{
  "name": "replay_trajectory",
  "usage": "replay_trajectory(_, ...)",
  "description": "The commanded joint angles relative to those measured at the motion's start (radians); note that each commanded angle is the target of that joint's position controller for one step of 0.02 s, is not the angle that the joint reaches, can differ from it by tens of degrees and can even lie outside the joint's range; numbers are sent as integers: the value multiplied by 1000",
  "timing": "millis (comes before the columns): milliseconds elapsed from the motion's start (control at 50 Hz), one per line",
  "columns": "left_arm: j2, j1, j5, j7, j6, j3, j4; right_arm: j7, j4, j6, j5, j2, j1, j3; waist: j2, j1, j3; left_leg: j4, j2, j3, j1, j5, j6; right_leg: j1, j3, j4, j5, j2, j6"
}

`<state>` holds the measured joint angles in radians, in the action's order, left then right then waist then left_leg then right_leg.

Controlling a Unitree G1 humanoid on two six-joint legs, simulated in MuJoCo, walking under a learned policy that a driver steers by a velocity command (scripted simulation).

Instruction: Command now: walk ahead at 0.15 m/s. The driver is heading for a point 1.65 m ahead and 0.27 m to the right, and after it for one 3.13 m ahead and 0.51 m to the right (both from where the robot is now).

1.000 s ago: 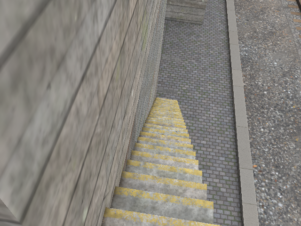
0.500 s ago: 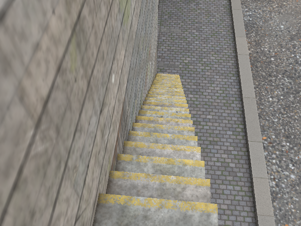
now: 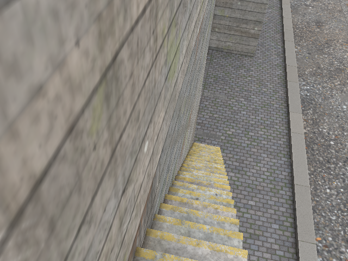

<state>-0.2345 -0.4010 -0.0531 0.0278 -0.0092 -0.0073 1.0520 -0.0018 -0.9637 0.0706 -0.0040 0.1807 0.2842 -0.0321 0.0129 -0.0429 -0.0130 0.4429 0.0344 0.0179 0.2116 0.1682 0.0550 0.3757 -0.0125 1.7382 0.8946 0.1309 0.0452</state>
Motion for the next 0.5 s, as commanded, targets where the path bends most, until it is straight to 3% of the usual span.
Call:
replay_trajectory(20,-48,-6,-51,10,-31,-7,-21,34,-57,16,55,102,287,6,-127,69,-34,212,358,-233,-369,-1299,207,522,43,94,-44,-94,-15)
replay_trajectory(40,-41,48,-47,-3,-34,-5,-59,60,-43,25,39,135,261,14,-115,53,-34,186,392,-276,-204,-985,281,482,115,-95,-266,-131,-34)
replay_trajectory(60,-39,167,-60,3,-48,-6,-104,88,-49,24,48,168,194,5,-162,66,-26,168,424,-330,-51,-813,286,442,152,-183,-455,-160,-49)
replay_trajectory(80,-49,273,-37,0,-67,-3,-168,100,-49,18,46,94,163,35,-5,45,57,124,322,-185,159,-741,229,309,174,-476,-755,-137,-74)
replay_trajectory(100,-49,228,-16,-6,-82,-4,-142,100,-46,9,57,86,127,50,-12,2,85,115,235,-68,231,-740,155,199,136,-546,-796,-100,-97)
replay_trajectory(120,22,212,-20,-13,-96,18,-119,105,-71,5,47,83,153,60,-38,17,66,134,227,-79,207,-793,128,83,132,-731,-776,-114,-101)
replay_trajectory(140,84,147,-11,-9,-112,40,-85,113,-63,12,34,87,100,77,-148,-21,39,115,235,-65,254,-803,116,-73,115,-837,-694,-120,-98)
replay_trajectory(160,81,26,3,-3,-108,42,-15,106,-53,17,50,136,45,64,-254,-59,-35,180,215,-32,372,-815,102,-307,34,-671,-849,-92,-91)
replay_trajectory(180,58,-4,18,-4,-92,39,-13,101,-49,23,63,119,6,73,-270,-83,-48,194,201,-18,408,-699,97,-367,44,-736,-828,-100,-78)
replay_trajectory(200,52,4,16,-8,-78,40,-5,100,-49,23,67,102,-12,84,-218,-92,-27,207,192,-14,446,-573,78,-421,52,-838,-814,-114,-63)
replay_trajectory(220,38,31,15,-10,-66,41,-4,98,-55,18,58,116,-3,84,-134,-89,0,257,147,6,434,-452,42,-435,92,-970,-900,-152,-44)
replay_trajectory(240,-25,113,35,-2,-50,35,-17,92,-93,2,37,106,165,79,75,-7,43,323,61,80,402,-239,-18,-410,191,-1127,-1308,-234,-6)
replay_trajectory(260,-44,154,47,6,-40,37,-31,92,-123,-18,33,112,217,75,112,21,26,327,44,89,266,38,-63,-311,293,-1239,-1325,-282,41)
replay_trajectory(280,-54,206,55,9,-36,32,-32,92,-136,-35,24,137,226,64,116,46,70,247,59,69,163,60,-82,-211,282,-1274,-1300,-272,41)
replay_trajectory(300,-5,217,52,5,-39,37,-36,95,-137,-55,24,138,143,58,39,41,96,183,68,30,116,-21,-85,-207,209,-1304,-1300,-234,-2)
replay_trajectory(320,-32,184,50,4,-36,29,-17,91,-143,-63,23,134,163,55,76,48,68,158,72,40,56,-80,-80,-222,201,-1294,-1331,-233,-1)
replay_trajectory(360,-22,210,66,4,-24,24,-12,95,-159,-75,20,104,133,61,114,58,54,109,103,36,-39,-162,-92,-197,176,-1342,-1202,-207,-12)
replay_trajectory(400,-1,214,65,4,-21,27,-17,97,-155,-76,20,121,63,56,42,52,15,92,118,41,-91,-222,-92,-236,170,-1396,-1210,-205,-20)
replay_trajectory(440,6,219,62,6,-24,29,-15,95,-155,-70,31,109,27,59,15,59,-12,36,127,44,-108,-201,-96,-273,158,-1429,-1213,-205,-21)
replay_trajectory(500,1,217,64,4,-24,27,-18,92,-161,-64,32,109,0,62,-27,57,-40,7,143,52,-143,-258,-93,-295,156,-1461,-1208,-206,-16)
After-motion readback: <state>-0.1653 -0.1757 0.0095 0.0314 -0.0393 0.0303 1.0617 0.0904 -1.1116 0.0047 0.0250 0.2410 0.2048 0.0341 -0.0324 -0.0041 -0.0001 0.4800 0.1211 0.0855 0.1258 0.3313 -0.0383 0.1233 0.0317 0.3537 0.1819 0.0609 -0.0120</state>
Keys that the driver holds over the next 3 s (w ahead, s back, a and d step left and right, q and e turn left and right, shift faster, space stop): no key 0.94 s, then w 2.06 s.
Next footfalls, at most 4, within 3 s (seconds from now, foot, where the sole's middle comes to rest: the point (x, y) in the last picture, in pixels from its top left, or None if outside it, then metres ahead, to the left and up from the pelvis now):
0.20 right None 0.09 -0.16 -0.79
1.42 left None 0.14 0.06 -0.79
1.74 right None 0.25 -0.09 -0.99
1.96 left None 0.40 0.11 -0.99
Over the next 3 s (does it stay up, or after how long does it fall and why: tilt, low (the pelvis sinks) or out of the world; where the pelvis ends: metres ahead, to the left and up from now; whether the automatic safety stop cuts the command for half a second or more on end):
stays up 0.60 -0.20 -0.52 its command is cut before an obstacle after 2.0 s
